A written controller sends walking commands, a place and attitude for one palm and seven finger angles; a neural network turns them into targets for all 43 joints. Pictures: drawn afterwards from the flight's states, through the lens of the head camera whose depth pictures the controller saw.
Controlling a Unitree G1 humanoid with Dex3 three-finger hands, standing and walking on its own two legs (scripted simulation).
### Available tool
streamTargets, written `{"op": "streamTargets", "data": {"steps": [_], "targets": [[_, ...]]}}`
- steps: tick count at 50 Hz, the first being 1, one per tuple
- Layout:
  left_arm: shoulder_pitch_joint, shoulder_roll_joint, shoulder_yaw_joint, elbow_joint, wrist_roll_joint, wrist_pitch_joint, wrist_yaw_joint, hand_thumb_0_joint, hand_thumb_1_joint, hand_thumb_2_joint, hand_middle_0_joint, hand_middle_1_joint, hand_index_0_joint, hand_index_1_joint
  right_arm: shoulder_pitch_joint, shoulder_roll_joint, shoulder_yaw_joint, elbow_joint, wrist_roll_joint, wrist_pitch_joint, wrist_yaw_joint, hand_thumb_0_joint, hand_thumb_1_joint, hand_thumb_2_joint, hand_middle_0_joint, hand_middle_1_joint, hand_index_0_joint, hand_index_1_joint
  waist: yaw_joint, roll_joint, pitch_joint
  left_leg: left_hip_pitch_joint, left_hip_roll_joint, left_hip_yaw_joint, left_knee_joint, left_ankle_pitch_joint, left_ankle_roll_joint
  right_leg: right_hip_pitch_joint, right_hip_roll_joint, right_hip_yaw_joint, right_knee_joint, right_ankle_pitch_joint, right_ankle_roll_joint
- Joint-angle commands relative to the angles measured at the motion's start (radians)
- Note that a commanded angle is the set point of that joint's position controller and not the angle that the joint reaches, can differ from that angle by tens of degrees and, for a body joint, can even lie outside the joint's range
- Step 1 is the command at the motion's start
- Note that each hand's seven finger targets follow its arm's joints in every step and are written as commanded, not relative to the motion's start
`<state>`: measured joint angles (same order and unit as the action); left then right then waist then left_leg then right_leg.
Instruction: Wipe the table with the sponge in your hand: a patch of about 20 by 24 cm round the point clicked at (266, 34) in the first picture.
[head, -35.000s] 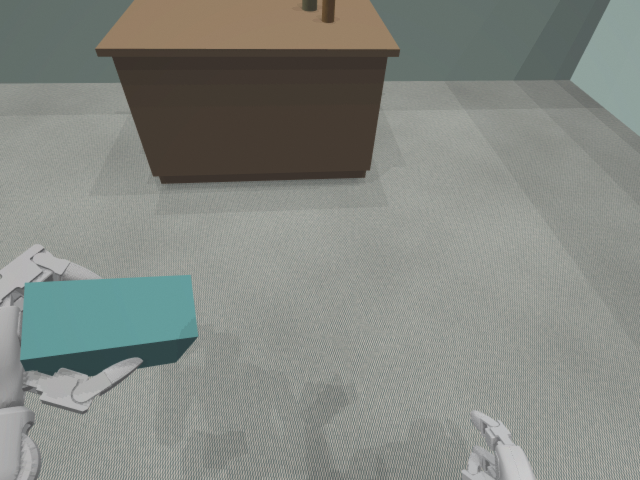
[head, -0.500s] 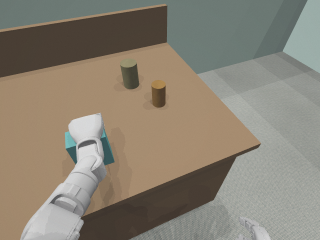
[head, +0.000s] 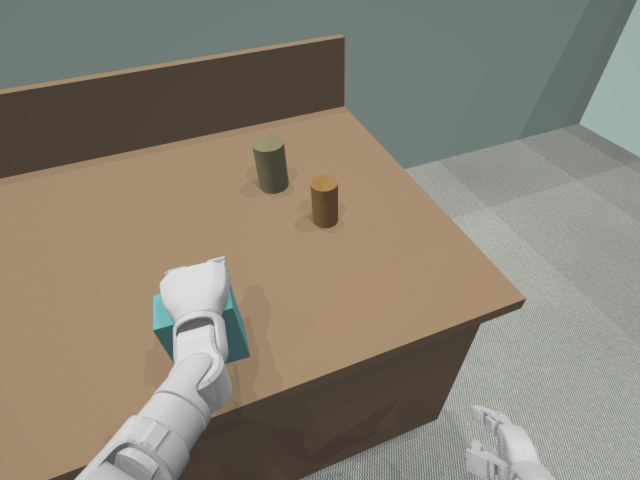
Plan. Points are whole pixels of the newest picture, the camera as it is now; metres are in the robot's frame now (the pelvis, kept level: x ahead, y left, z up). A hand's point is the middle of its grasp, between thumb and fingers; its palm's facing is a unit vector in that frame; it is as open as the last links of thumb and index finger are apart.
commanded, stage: wipe back along the middle lane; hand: left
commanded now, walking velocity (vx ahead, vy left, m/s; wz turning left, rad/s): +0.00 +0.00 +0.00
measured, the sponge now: (208, 335) +0.33 +0.22 -0.03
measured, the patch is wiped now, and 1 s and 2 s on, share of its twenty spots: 0.40 0.50 0.75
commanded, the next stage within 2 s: slide across to the third lane in 0.24 s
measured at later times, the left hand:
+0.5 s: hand (219, 329) +0.31 +0.18 +0.02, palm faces -0.03 -0.05 -1.00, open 10.1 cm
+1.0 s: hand (258, 318) +0.33 +0.13 +0.03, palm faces -0.04 -0.05 -1.00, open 10.1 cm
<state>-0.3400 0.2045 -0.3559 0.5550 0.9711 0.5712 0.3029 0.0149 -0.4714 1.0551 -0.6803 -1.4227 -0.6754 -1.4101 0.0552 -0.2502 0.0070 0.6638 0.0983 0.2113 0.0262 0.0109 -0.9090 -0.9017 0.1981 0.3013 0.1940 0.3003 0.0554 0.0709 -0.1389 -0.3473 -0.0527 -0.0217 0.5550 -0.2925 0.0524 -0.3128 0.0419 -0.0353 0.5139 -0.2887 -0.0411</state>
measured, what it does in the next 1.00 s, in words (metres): stands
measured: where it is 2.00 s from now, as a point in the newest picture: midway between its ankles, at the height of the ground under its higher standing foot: outside the picture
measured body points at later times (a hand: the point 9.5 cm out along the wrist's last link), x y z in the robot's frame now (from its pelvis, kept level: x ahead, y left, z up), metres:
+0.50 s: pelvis -0.01 -0.02 +0.00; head -0.03 -0.05 +0.45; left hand +0.30 +0.18 +0.08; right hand +0.21 -0.24 -0.09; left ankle -0.01 +0.08 -0.73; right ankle -0.02 -0.10 -0.73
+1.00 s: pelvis -0.02 -0.03 +0.00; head -0.04 -0.07 +0.45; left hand +0.32 +0.13 +0.08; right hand +0.19 -0.25 -0.10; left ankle -0.01 +0.08 -0.73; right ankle -0.02 -0.10 -0.73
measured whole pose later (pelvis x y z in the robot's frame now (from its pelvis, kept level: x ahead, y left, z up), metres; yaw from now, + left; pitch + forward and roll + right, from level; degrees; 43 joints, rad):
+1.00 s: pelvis -0.02 -0.03 +0.00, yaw +0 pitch +3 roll +0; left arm -0.44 0.13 -0.41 0.66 0.92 0.58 0.30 0.00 -0.50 1.06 -0.73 -1.37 -0.73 -1.35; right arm 0.04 -0.23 0.00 0.72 0.10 0.16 0.01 0.01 -0.91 -0.90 0.20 0.30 0.19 0.30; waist 0.05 0.07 -0.12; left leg -0.34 -0.03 -0.03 0.53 -0.25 0.01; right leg -0.32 0.06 -0.05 0.53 -0.27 -0.08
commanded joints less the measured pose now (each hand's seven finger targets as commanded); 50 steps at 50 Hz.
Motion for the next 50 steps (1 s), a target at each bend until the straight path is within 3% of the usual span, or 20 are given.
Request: {"op": "streamTargets", "data": {"steps": [1, 2, 5, 7, 10, 13, 17, 28, 31, 33, 35, 40, 43, 47, 50], "targets": [[-0.154, -0.03, -0.003, -0.138, -0.035, 0.0, -0.037, 0.0, 0.1, 1.3, -1.2, -1.6, -1.2, -1.6, -0.181, -0.11, -0.038, -0.164, -0.004, -0.046, -0.001, 0.0, -0.9, -0.9, 0.2, 0.3, 0.2, 0.3, -0.004, -0.126, -0.167, 0.12, 0.031, -0.034, -0.054, 0.289, -0.018, 0.07, 0.002, 0.007, -0.038, 0.316, -0.041], [-0.153, -0.011, 0.011, -0.134, -0.029, 0.0, -0.036, 0.0, 0.1, 1.3, -1.2, -1.6, -1.2, -1.6, -0.184, -0.112, -0.038, -0.16, -0.005, -0.044, -0.003, 0.0, -0.9, -0.9, 0.2, 0.3, 0.2, 0.3, -0.005, -0.135, -0.166, 0.116, 0.029, -0.032, -0.051, 0.284, -0.019, 0.072, 0.001, 0.014, -0.038, 0.322, -0.041], [-0.153, -0.033, -0.01, -0.162, -0.032, 0.002, -0.042, 0.0, 0.1, 1.3, -1.2, -1.6, -1.2, -1.6, -0.197, -0.106, -0.035, -0.17, -0.002, -0.042, -0.001, 0.0, -0.9, -0.9, 0.2, 0.3, 0.2, 0.3, -0.008, -0.143, -0.16, 0.106, 0.027, -0.029, -0.054, 0.267, -0.016, 0.078, -0.001, 0.017, -0.039, 0.32, -0.041], [-0.122, 0.009, 0.025, -0.152, -0.03, 0.007, -0.039, 0.0, 0.1, 1.3, -1.2, -1.6, -1.2, -1.6, -0.201, -0.111, -0.032, -0.165, -0.003, -0.041, -0.005, 0.0, -0.9, -0.9, 0.2, 0.3, 0.2, 0.3, 0.0, -0.144, -0.139, 0.095, 0.022, -0.025, -0.057, 0.244, -0.016, 0.08, -0.002, 0.025, -0.045, 0.307, -0.04], [-0.146, -0.01, 0.002, -0.193, -0.028, 0.011, -0.047, 0.0, 0.1, 1.3, -1.2, -1.6, -1.2, -1.6, -0.217, -0.107, -0.029, -0.173, -0.001, -0.041, -0.008, 0.0, -0.9, -0.9, 0.2, 0.3, 0.2, 0.3, -0.005, -0.142, -0.141, 0.095, 0.02, -0.021, -0.06, 0.238, -0.015, 0.087, -0.005, 0.03, -0.045, 0.313, -0.038], [-0.067, 0.013, 0.027, -0.185, -0.027, 0.019, -0.046, 0.0, 0.1, 1.3, -1.2, -1.6, -1.2, -1.6, -0.219, -0.107, -0.028, -0.174, -0.003, -0.043, -0.008, 0.0, -0.9, -0.9, 0.2, 0.3, 0.2, 0.3, 0.011, -0.145, -0.139, 0.087, 0.014, -0.016, -0.056, 0.233, -0.013, 0.104, -0.005, 0.041, -0.048, 0.319, -0.038], [-0.075, 0.018, 0.024, -0.207, -0.019, 0.017, -0.051, 0.0, 0.1, 1.3, -1.2, -1.6, -1.2, -1.6, -0.216, -0.108, -0.029, -0.174, -0.003, -0.043, -0.009, 0.0, -0.9, -0.9, 0.2, 0.3, 0.2, 0.3, 0.002, -0.145, -0.139, 0.088, 0.012, -0.015, -0.049, 0.236, -0.011, 0.102, -0.005, 0.048, -0.045, 0.337, -0.037], [-0.27, -0.01, -0.03, -0.256, -0.027, -0.025, -0.048, 0.0, 0.1, 1.3, -1.2, -1.6, -1.2, -1.6, -0.221, -0.094, -0.031, -0.157, 0.002, -0.081, -0.027, 0.0, -0.9, -0.9, 0.2, 0.3, 0.2, 0.3, -0.024, -0.12, -0.158, 0.122, 0.009, -0.012, -0.057, 0.198, -0.003, 0.088, -0.01, 0.057, -0.069, 0.288, -0.028], [-0.32, 0.001, -0.019, -0.243, -0.03, -0.044, -0.042, 0.0, 0.1, 1.3, -1.2, -1.6, -1.2, -1.6, -0.215, -0.093, -0.033, -0.145, 0.001, -0.092, -0.029, 0.0, -0.9, -0.9, 0.2, 0.3, 0.2, 0.3, -0.029, -0.148, -0.166, 0.122, 0.01, -0.015, -0.059, 0.186, -0.004, 0.085, -0.008, 0.056, -0.071, 0.27, -0.024], [-0.282, -0.02, -0.02, -0.211, -0.034, -0.047, -0.034, 0.0, 0.1, 1.3, -1.2, -1.6, -1.2, -1.6, -0.211, -0.091, -0.033, -0.14, -0.002, -0.096, -0.027, 0.0, -0.9, -0.9, 0.2, 0.3, 0.2, 0.3, -0.018, -0.155, -0.171, 0.114, 0.008, -0.009, -0.059, 0.199, -0.005, 0.098, -0.011, 0.056, -0.07, 0.3, -0.023], [-0.321, -0.03, -0.024, -0.225, -0.038, -0.049, -0.027, 0.0, 0.1, 1.3, -1.2, -1.6, -1.2, -1.6, -0.217, -0.088, -0.034, -0.143, 0.001, -0.098, -0.022, 0.0, -0.9, -0.9, 0.2, 0.3, 0.2, 0.3, -0.015, -0.144, -0.192, 0.118, 0.009, -0.01, -0.065, 0.203, -0.009, 0.102, -0.01, 0.054, -0.066, 0.298, -0.025], [-0.385, -0.017, -0.003, -0.167, -0.033, -0.032, -0.002, 0.0, 0.1, 1.3, -1.2, -1.6, -1.2, -1.6, -0.221, -0.084, -0.034, -0.127, 0.001, -0.1, -0.022, 0.0, -0.9, -0.9, 0.2, 0.3, 0.2, 0.3, -0.02, -0.159, -0.176, 0.1, 0.008, -0.003, -0.07, 0.177, -0.011, 0.094, -0.013, 0.059, -0.082, 0.268, -0.019], [-0.427, -0.058, -0.041, -0.117, -0.023, -0.018, 0.009, 0.0, 0.1, 1.3, -1.2, -1.6, -1.2, -1.6, -0.218, -0.081, -0.033, -0.114, -0.001, -0.1, -0.02, 0.0, -0.9, -0.9, 0.2, 0.3, 0.2, 0.3, -0.028, -0.127, -0.164, 0.103, 0.007, 0.002, -0.069, 0.165, -0.013, 0.067, -0.013, 0.051, -0.082, 0.244, -0.021], [-0.465, -0.042, -0.009, -0.067, -0.041, -0.016, 0.026, 0.0, 0.1, 1.3, -1.2, -1.6, -1.2, -1.6, -0.206, -0.08, -0.038, -0.103, -0.004, -0.105, -0.02, 0.0, -0.9, -0.9, 0.2, 0.3, 0.2, 0.3, -0.027, -0.144, -0.201, 0.095, 0.004, 0.006, -0.06, 0.163, -0.011, 0.085, -0.015, 0.056, -0.081, 0.254, -0.015], [-0.473, -0.066, -0.016, -0.06, -0.053, -0.013, 0.031, 0.0, 0.1, 1.3, -1.2, -1.6, -1.2, -1.6, -0.207, -0.075, -0.038, -0.106, -0.004, -0.101, -0.017, 0.0, -0.9, -0.9, 0.2, 0.3, 0.2, 0.3, -0.025, -0.161, -0.235, 0.088, 0.004, 0.007, -0.06, 0.186, -0.012, 0.113, -0.018, 0.056, -0.072, 0.302, -0.013]]}}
